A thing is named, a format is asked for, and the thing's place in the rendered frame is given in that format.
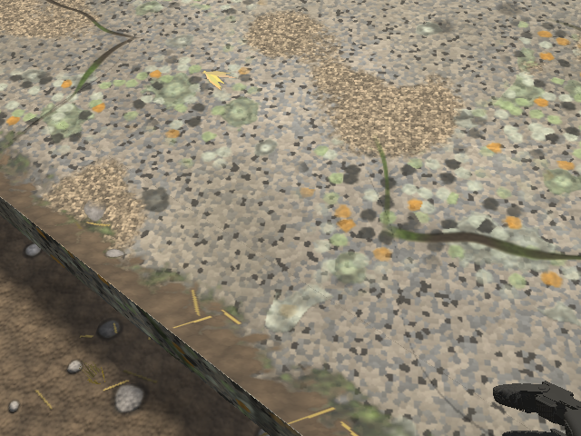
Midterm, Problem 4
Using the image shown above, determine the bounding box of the right robot hand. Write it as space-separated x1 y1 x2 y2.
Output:
493 381 581 436

